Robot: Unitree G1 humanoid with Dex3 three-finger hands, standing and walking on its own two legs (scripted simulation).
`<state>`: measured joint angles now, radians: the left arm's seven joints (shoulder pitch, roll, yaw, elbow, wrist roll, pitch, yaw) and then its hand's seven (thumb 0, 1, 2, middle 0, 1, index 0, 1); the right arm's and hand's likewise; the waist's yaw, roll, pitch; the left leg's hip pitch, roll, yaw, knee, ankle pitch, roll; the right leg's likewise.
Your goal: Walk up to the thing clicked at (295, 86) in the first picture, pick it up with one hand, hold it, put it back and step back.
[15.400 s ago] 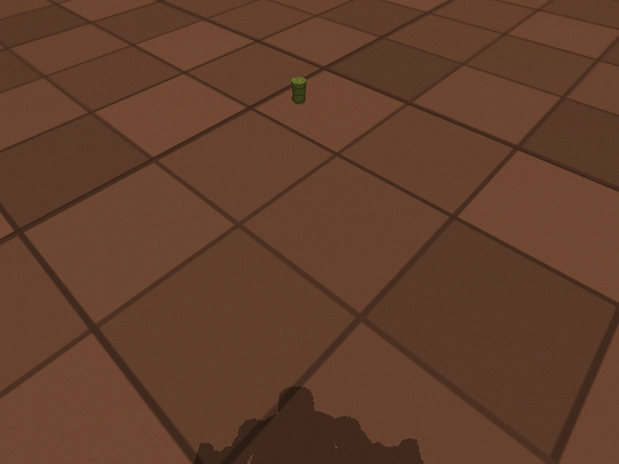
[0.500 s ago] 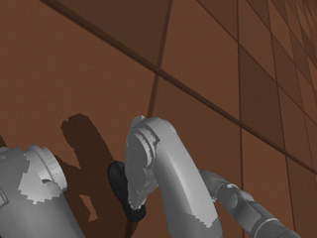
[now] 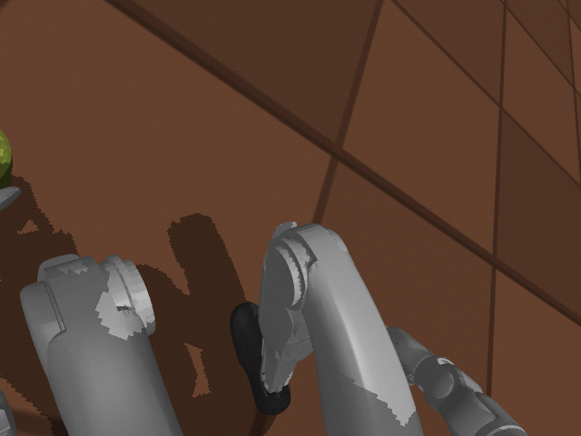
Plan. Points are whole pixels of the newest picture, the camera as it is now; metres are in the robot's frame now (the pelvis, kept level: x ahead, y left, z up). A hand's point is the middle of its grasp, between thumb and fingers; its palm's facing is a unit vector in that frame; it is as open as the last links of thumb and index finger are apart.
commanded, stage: settle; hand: left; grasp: from the side
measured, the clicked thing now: out of the picture +0.43 +0.30 -0.17
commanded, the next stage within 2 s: lift in 1.34 s
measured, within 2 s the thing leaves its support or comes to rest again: neither
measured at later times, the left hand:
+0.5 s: hand out of the picture +0.40 +0.30 -0.06, palm faces +0.29 -0.95 -0.05, open 11.8 cm
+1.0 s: hand out of the picture +0.42 +0.30 +0.00, palm faces +0.31 -0.95 -0.05, open 11.8 cm
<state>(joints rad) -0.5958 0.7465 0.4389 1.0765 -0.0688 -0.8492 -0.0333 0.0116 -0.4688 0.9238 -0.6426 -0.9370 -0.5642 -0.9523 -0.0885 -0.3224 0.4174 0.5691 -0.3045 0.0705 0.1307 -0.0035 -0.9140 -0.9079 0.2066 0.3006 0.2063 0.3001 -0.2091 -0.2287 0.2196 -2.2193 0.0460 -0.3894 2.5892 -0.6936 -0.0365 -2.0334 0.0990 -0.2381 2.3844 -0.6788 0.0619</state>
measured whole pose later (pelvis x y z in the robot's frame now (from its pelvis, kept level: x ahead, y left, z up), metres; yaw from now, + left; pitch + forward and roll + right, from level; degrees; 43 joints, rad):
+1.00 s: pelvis +0.02 -0.02 +0.05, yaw +8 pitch +30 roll -7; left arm -0.57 0.46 0.44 0.81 -0.13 -0.54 -0.20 0.00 -0.51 0.97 -0.68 -0.91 -0.60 -0.92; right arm 0.08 -0.28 0.08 0.66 -0.09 0.07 0.07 0.00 -0.91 -0.91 0.20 0.30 0.20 0.30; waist -0.13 -0.03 -0.05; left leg -2.21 0.07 -0.18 2.34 -0.68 -0.04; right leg -2.10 0.04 -0.09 2.29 -0.73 0.02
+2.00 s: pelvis +0.02 -0.02 +0.13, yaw +12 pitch +33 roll -4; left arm -0.46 0.37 0.36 0.65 -0.17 -0.45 -0.23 0.00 -0.53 0.99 -0.68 -0.91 -0.60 -0.92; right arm 0.12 -0.26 0.01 0.65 -0.02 0.00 0.01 0.00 -0.94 -0.91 0.20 0.30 0.20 0.30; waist -0.09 0.01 -0.16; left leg -2.00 0.07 -0.10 2.07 -0.65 -0.03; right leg -1.92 0.02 -0.04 2.06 -0.71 0.01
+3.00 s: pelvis +0.07 +0.00 +0.38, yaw +16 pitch +15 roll -2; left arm -0.14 0.25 0.15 0.38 -0.18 -0.30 -0.10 0.00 -0.53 0.99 -0.68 -0.91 -0.61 -0.92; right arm 0.23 -0.22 0.02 0.66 0.02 -0.06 -0.04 0.01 -0.91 -0.90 0.20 0.30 0.20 0.30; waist -0.04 0.02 -0.10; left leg -0.96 0.05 -0.03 1.18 -0.49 -0.02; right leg -0.88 -0.01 -0.04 1.14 -0.53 0.02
